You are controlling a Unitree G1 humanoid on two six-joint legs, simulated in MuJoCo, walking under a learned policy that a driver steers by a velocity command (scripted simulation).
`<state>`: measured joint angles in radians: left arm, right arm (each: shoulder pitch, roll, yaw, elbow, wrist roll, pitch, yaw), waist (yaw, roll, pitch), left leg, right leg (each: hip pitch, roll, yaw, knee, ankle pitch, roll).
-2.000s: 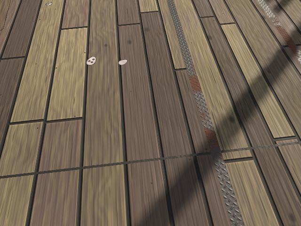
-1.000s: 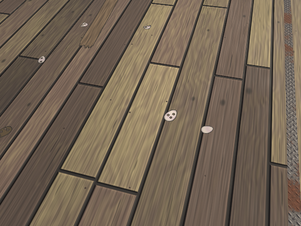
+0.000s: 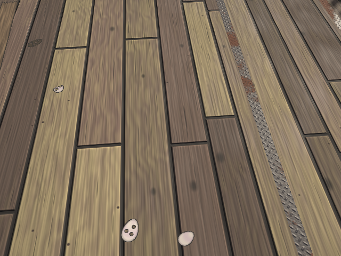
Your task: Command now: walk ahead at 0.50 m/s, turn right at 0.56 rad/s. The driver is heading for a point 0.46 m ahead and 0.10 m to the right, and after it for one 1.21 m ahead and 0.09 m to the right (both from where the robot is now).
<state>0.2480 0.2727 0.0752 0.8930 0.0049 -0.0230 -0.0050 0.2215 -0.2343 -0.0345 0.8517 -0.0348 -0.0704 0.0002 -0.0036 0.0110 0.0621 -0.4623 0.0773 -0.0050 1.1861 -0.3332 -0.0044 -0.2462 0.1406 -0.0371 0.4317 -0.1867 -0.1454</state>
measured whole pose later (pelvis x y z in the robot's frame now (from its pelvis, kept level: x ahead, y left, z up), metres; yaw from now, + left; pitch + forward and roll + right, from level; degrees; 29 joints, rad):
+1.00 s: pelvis +0.49 -0.11 +0.00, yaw -29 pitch +1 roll +1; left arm 0.14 0.23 0.03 0.78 0.04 -0.05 -0.01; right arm 0.36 -0.24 -0.04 0.89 0.00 -0.04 0.01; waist -0.05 0.02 0.06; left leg -0.34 0.06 0.02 1.15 -0.38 0.04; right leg -0.32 0.03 -0.10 0.51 -0.20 -0.08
